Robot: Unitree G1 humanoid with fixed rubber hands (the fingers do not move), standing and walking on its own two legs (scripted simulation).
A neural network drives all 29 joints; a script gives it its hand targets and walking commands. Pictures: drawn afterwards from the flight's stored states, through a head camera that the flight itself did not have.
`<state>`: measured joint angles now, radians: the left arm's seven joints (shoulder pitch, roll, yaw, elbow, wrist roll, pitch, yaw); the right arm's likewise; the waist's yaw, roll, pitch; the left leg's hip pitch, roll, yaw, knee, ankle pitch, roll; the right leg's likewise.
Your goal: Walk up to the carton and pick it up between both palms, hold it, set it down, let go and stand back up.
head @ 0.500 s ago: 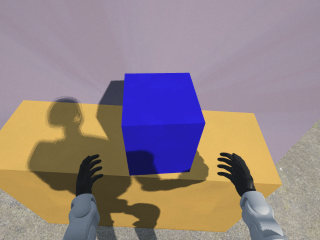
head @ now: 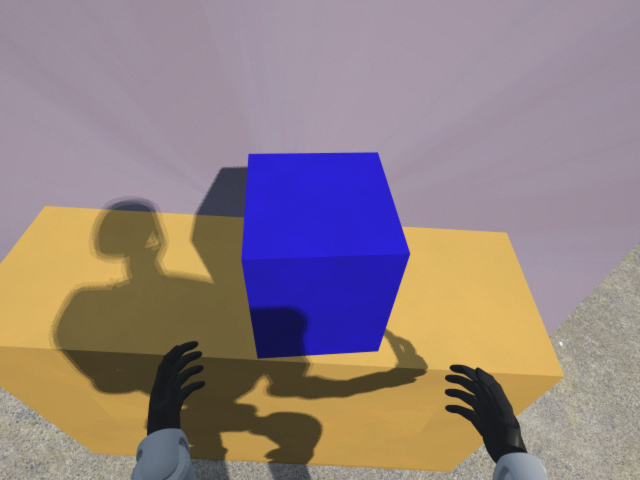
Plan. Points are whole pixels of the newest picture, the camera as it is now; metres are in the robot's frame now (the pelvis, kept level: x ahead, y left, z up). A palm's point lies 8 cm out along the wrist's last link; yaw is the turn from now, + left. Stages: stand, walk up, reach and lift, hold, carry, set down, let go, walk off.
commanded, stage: set down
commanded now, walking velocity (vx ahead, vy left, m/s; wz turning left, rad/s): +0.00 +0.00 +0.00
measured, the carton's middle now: (316, 257) +0.46 +0.01 +0.00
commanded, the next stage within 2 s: let go in 1.68 s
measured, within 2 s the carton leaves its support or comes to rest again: neither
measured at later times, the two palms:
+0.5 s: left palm (161, 427) +0.22 +0.21 -0.04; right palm (496, 441) +0.20 -0.20 -0.03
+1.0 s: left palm (158, 436) +0.21 +0.21 -0.05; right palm (489, 446) +0.19 -0.20 -0.05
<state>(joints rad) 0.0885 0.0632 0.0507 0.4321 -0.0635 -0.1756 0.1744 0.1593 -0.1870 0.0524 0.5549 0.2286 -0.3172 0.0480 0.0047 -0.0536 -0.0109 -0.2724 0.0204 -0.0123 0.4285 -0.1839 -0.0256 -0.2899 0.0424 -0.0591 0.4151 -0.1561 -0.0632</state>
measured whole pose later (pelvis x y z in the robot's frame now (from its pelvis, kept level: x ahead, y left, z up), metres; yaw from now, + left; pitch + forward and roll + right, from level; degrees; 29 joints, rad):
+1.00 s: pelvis +0.02 +0.00 +0.00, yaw +0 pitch -1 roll +0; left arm 0.17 0.11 0.05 0.39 -0.06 0.01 0.10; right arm 0.22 -0.17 0.05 0.53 0.15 -0.22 0.05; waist 0.00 -0.05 0.04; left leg -0.19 0.02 -0.01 0.43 -0.22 -0.02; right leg -0.21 0.04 -0.06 0.42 -0.19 -0.06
